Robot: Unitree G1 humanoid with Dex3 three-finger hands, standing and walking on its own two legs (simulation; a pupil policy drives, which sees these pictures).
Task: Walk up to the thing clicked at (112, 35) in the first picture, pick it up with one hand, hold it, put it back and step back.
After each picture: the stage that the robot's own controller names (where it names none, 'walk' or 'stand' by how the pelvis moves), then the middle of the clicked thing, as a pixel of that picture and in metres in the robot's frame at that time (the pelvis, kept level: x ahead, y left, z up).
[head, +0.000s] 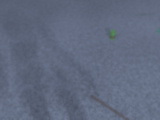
stand; (112, 35) +1.49 -0.40 -0.72
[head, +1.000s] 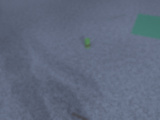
walk; (87, 43) +1.41 +0.01 -0.70
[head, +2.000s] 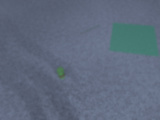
walk; (61, 73) +0.90 +0.24 -0.71
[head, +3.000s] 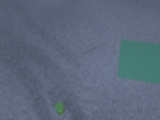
walk; (60, 108) +0.52 +0.23 -0.71
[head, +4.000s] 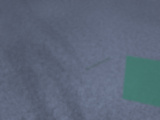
stand; out of the picture +0.36 +0.22 -0.70
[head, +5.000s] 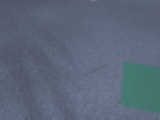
stand; out of the picture +0.34 +0.21 -0.72
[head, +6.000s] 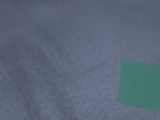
stand; out of the picture +0.34 +0.22 -0.73
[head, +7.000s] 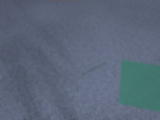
stand; out of the picture +0.33 +0.22 -0.73
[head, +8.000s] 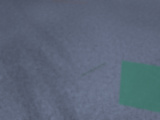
stand; out of the picture +0.32 +0.22 -0.73
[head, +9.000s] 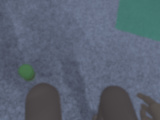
go down; (27, 73) +0.39 +0.25 -0.38
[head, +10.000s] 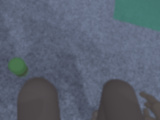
approach; (19, 67) +0.39 +0.28 -0.31
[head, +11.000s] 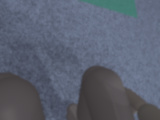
close in; out of the picture +0.35 +0.32 -0.22
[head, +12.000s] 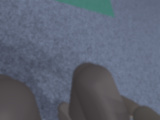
close; out of the picture +0.35 +0.32 -0.21
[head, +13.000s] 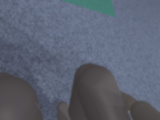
lift; out of the picture +0.34 +0.32 -0.21
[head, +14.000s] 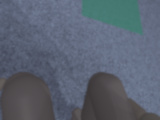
lift; out of the picture +0.31 +0.28 -0.14
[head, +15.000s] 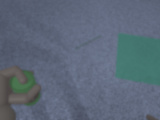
lift; (26, 89) +0.32 +0.19 +0.02
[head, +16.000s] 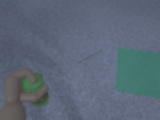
hold; (36, 90) +0.33 +0.17 +0.00
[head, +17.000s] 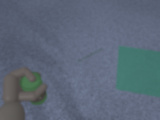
hold; (34, 89) +0.33 +0.18 +0.00
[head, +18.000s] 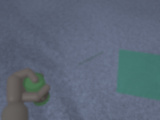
hold; (37, 89) +0.33 +0.17 +0.00
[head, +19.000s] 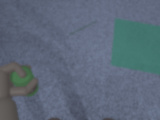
crouch; (25, 82) +0.36 +0.20 -0.06
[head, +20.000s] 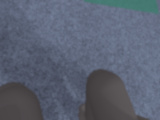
lower; out of the picture +0.41 +0.31 -0.14
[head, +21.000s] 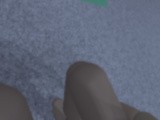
lower; out of the picture +0.39 +0.33 -0.22
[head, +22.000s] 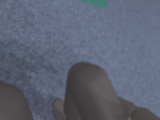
lower; out of the picture +0.38 +0.34 -0.22
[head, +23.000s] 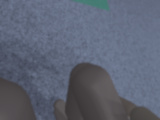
lower; out of the picture +0.37 +0.34 -0.22
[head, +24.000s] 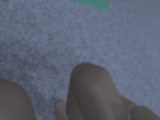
lower; out of the picture +0.37 +0.34 -0.21
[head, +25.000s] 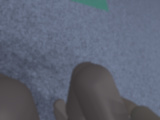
withdraw; out of the picture +0.35 +0.33 -0.22
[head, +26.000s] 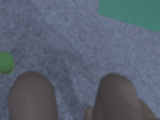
stand; (5, 64) +0.39 +0.29 -0.26
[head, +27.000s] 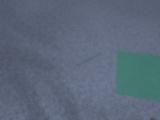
stand; out of the picture +0.35 +0.21 -0.64
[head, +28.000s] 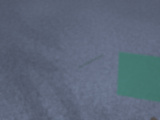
stand; out of the picture +0.37 +0.22 -0.67
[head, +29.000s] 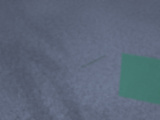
stand; out of the picture +0.36 +0.21 -0.68
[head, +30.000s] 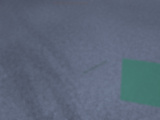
walk; out of the picture +0.38 +0.20 -0.72
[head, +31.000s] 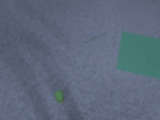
walk; (59, 97) +0.54 +0.17 -0.71
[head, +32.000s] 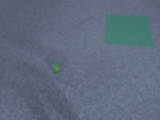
walk; (56, 68) +0.85 +0.28 -0.69
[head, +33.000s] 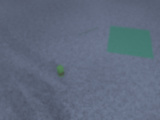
stand; (60, 71) +0.96 +0.22 -0.71
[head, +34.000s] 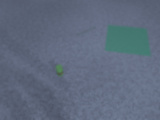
stand; (59, 70) +0.99 +0.23 -0.73
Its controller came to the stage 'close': yes
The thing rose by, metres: 0.70
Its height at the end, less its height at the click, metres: +0.00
